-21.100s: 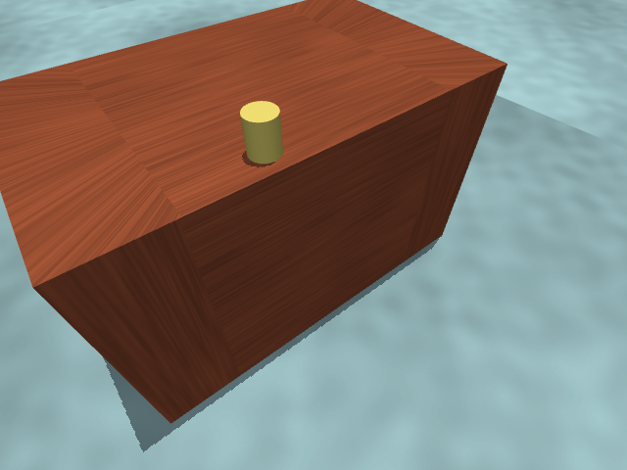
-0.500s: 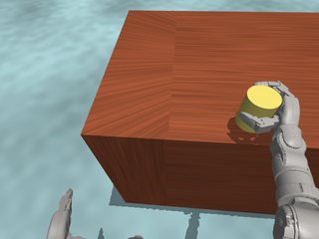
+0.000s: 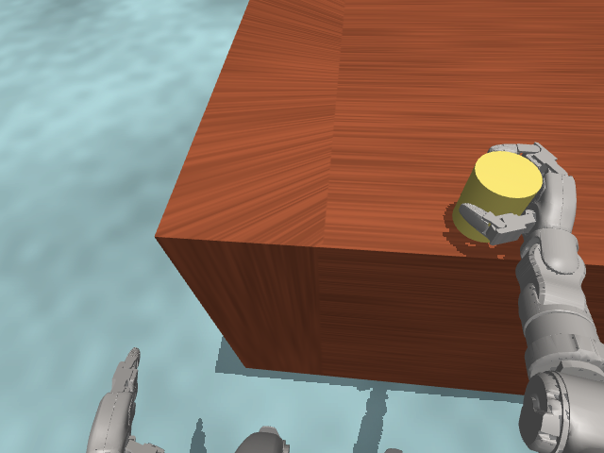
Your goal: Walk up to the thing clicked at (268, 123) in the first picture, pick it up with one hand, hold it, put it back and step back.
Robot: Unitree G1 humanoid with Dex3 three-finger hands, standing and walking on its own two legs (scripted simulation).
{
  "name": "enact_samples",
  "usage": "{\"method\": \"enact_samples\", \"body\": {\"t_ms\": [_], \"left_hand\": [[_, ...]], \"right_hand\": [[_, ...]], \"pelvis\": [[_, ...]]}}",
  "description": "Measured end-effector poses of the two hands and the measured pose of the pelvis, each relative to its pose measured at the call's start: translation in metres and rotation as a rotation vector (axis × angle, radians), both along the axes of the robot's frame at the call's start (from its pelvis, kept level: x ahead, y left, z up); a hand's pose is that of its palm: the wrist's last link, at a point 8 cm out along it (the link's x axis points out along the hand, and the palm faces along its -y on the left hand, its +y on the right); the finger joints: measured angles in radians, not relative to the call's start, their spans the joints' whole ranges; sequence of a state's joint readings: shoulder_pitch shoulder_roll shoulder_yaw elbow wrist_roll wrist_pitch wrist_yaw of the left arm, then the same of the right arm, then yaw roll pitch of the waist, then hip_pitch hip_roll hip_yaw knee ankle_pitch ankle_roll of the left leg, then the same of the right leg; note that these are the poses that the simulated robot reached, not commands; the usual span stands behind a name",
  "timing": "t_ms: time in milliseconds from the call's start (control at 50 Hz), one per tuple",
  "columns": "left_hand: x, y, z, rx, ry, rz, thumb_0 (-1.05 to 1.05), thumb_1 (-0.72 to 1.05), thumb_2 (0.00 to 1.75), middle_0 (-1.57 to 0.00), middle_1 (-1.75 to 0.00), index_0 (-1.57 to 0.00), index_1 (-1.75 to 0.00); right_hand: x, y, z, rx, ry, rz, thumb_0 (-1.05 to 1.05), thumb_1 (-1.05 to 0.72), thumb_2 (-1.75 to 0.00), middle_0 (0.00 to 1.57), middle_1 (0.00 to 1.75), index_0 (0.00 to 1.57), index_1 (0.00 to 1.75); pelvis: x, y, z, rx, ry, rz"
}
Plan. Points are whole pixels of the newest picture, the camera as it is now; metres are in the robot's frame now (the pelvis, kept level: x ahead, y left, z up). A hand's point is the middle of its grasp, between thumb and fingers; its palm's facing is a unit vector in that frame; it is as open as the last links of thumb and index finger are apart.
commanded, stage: loosen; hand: right
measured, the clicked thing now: (492, 198) +0.45 -0.19 +0.07
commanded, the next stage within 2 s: open in 0.12 s
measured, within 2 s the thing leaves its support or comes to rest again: neither
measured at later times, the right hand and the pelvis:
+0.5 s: hand (495, 199) +0.45 -0.20 +0.07, palm faces +0.20 +0.98 +0.00, open 13.4 cm; pelvis +0.00 +0.00 -0.01, yaw +0 degrees
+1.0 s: hand (560, 149) +0.46 -0.24 +0.15, palm faces +0.26 +0.96 -0.03, open 17.6 cm; pelvis +0.01 +0.00 +0.01, yaw -1 degrees
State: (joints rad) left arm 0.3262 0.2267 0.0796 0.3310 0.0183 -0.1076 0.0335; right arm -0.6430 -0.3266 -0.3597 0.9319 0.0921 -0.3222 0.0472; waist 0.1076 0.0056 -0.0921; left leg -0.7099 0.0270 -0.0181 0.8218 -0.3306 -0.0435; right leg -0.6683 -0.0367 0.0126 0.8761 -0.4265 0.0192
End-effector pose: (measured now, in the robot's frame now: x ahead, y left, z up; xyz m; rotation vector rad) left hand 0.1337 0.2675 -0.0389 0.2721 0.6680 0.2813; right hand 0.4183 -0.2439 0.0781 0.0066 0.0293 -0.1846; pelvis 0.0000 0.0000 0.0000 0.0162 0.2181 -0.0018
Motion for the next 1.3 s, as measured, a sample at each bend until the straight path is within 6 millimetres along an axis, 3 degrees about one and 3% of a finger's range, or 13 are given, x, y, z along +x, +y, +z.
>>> {"method": "enact_samples", "body": {"t_ms": [200,420,580,780,880,1140,1200,1300], "left_hand": [[0.0,0.002,0.001,0.008,-0.015,-0.018,-0.01,-0.52,0.06,-0.06,-0.05,-0.06,-0.05],[-0.004,0.005,0.001,0.014,-0.004,-0.017,-0.01,-0.51,0.05,-0.06,-0.05,-0.06,-0.05],[0.001,0.005,0.0,0.016,-0.002,-0.014,-0.01,-0.53,0.07,-0.06,-0.05,-0.05,-0.06],[0.009,0.003,0.001,0.013,-0.003,-0.019,-0.01,-0.53,0.06,-0.06,-0.05,-0.05,-0.06],[0.011,0.006,0.005,0.012,-0.003,-0.004,-0.01,-0.52,0.06,-0.06,-0.05,-0.06,-0.06],[0.024,-0.008,0.001,-0.067,0.004,-0.012,-0.01,-0.51,0.04,-0.05,-0.04,-0.06,-0.05],[0.029,-0.014,0.004,-0.095,-0.022,-0.034,-0.01,-0.51,0.05,-0.05,-0.04,-0.06,-0.05],[0.025,-0.022,0.002,-0.135,0.007,-0.075,-0.01,-0.51,0.05,-0.05,-0.04,-0.05,-0.05]], "right_hand": [[0.0,-0.002,-0.001,0.004,-0.017,-0.011,0.0,0.51,-1.1,0.68,0.98,0.71,0.98],[0.002,-0.002,-0.011,-0.007,0.008,-0.008,-0.01,0.54,-0.56,0.77,0.71,0.78,0.7],[0.003,-0.002,-0.011,-0.005,0.006,-0.018,-0.01,0.59,-0.23,0.56,0.43,0.57,0.42],[0.005,-0.006,-0.006,-0.009,-0.007,-0.022,-0.01,0.61,-0.08,0.24,0.19,0.25,0.18],[0.007,-0.019,0.017,-0.024,-0.035,-0.049,-0.01,0.61,-0.06,0.14,0.12,0.14,0.12],[0.005,-0.074,0.127,-0.058,-0.077,-0.068,-0.01,0.61,-0.02,0.06,0.06,0.06,0.05],[-0.002,-0.09,0.141,-0.158,-0.046,-0.107,-0.01,0.61,-0.03,0.06,0.06,0.06,0.05],[-0.021,-0.121,0.145,-0.267,0.004,-0.218,-0.01,0.61,-0.03,0.06,0.06,0.06,0.06]], "pelvis": [[-0.003,0.002,-0.005,-0.001,0.013,-0.003],[-0.004,0.004,-0.009,-0.001,0.023,-0.003],[0.002,0.004,-0.008,0.0,0.025,-0.004],[0.008,0.004,-0.007,0.0,0.019,-0.005],[0.011,0.003,-0.002,0.001,0.001,-0.006],[0.02,0.002,0.015,0.0,-0.064,-0.015],[0.021,0.002,0.018,-0.006,-0.08,-0.009],[0.021,0.003,0.021,-0.01,-0.086,-0.006]]}}
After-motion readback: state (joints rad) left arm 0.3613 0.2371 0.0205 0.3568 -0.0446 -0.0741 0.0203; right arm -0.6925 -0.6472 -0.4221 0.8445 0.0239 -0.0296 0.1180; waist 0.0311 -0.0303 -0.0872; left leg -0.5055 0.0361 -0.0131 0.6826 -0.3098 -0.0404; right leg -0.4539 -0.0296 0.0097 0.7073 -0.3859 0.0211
